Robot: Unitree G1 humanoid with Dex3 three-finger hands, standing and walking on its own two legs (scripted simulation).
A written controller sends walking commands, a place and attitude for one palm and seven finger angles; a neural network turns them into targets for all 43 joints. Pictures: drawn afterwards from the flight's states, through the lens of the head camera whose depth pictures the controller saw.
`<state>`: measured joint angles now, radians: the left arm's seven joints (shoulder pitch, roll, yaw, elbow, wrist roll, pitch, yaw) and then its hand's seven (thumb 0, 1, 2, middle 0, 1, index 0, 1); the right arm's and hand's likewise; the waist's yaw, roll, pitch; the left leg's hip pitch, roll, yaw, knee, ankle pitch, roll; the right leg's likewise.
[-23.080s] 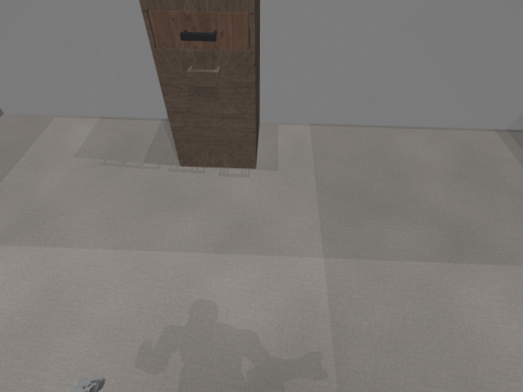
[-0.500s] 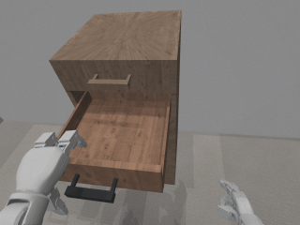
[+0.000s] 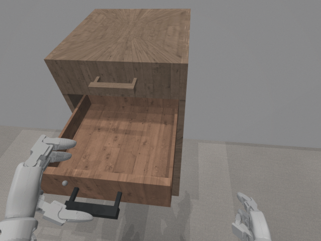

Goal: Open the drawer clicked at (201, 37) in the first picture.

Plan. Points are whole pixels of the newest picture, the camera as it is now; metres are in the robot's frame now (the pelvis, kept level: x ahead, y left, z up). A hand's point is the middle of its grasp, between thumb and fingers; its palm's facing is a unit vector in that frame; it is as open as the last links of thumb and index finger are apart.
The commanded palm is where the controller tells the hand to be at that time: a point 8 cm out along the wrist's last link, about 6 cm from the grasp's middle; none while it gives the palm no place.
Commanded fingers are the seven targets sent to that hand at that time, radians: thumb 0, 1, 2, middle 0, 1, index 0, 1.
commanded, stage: draw the hand back to the body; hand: left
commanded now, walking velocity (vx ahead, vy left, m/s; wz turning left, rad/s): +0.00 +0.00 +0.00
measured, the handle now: (94, 201) +0.21 +0.21 -0.03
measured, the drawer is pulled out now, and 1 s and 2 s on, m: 0.30 0.30 0.30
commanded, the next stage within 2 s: step back with the hand held close in 0.84 s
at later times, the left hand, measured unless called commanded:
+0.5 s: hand (45, 177) +0.18 +0.23 +0.16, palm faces +0.38 -0.82 -0.42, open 9.9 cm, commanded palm +0.13 +0.28 +0.18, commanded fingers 0.00 0.69 0.81 -0.22 -0.44 -0.22 -0.44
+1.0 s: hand (42, 181) +0.17 +0.23 +0.16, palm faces +0.40 -0.81 -0.43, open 7.5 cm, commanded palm +0.12 +0.27 +0.18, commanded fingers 0.00 0.90 0.90 -0.20 -0.30 -0.20 -0.30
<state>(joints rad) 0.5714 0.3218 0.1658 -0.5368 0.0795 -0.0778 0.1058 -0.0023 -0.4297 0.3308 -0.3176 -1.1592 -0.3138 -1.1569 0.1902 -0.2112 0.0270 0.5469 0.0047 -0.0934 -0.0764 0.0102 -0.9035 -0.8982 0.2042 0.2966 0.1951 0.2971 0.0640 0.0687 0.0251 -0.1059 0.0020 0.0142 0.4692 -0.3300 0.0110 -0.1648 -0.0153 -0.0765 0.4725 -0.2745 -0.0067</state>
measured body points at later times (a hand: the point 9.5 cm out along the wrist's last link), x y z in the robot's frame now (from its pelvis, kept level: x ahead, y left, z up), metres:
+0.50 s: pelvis +0.00 +0.00 +0.00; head +0.00 -0.02 +0.45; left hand +0.16 +0.28 +0.18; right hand +0.20 -0.22 -0.07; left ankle -0.05 +0.11 -0.74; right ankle -0.01 -0.11 -0.74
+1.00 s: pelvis -0.01 -0.01 +0.00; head -0.01 -0.03 +0.45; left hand +0.15 +0.27 +0.19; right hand +0.19 -0.22 -0.08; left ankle -0.05 +0.11 -0.74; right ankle -0.01 -0.11 -0.74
